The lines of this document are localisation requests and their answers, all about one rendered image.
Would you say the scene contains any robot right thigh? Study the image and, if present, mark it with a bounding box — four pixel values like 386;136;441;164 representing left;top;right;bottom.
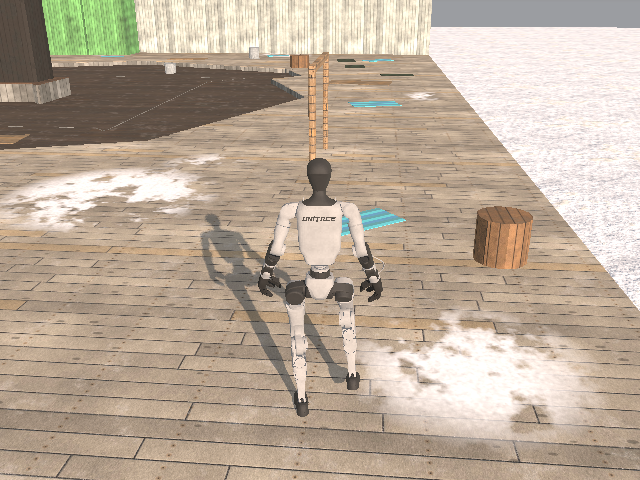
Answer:
333;277;354;328

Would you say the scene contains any robot left forearm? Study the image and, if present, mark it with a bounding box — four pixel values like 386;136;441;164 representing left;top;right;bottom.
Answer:
260;240;280;279

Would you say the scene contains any robot right hand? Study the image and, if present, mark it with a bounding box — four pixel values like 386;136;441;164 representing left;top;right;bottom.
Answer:
360;278;383;302

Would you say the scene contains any robot right forearm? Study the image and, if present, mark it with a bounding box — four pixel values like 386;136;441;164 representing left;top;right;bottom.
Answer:
358;242;380;283

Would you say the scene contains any robot right foot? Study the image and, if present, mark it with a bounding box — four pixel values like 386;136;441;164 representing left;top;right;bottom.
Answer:
346;372;360;390

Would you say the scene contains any left robot upper arm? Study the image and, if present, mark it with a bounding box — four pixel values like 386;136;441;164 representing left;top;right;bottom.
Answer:
270;202;299;256

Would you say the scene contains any right robot upper arm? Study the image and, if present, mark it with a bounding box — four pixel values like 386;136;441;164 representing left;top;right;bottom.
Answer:
340;201;368;258

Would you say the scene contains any robot left hand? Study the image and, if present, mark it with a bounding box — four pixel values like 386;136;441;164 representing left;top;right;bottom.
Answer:
258;275;281;297

